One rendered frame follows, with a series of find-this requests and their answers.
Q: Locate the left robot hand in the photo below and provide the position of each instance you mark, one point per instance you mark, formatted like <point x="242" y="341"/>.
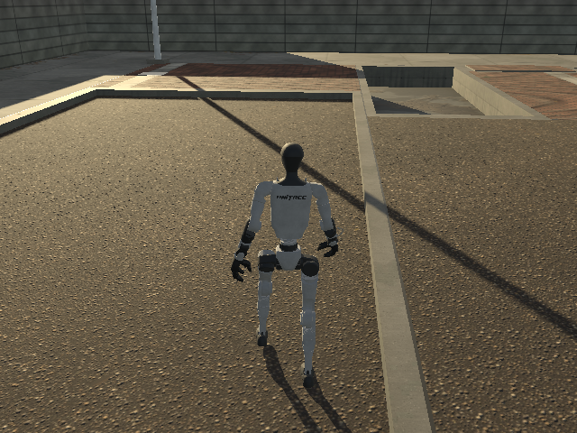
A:
<point x="235" y="268"/>

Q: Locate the right robot hand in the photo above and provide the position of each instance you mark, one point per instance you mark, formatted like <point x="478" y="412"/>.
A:
<point x="334" y="249"/>

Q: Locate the robot right forearm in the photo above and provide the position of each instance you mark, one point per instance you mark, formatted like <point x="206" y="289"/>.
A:
<point x="331" y="235"/>

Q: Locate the robot right upper arm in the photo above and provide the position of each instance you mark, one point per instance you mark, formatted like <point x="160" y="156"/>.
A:
<point x="323" y="206"/>

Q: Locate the right robot thigh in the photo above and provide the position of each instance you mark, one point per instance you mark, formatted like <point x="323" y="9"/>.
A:
<point x="309" y="279"/>

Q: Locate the robot left upper arm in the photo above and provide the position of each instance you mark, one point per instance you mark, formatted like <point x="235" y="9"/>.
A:
<point x="262" y="190"/>

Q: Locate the robot left shin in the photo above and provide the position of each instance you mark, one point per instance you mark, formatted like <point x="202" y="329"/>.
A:
<point x="263" y="308"/>

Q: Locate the robot left forearm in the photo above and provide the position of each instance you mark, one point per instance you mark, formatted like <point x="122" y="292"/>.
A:
<point x="245" y="242"/>

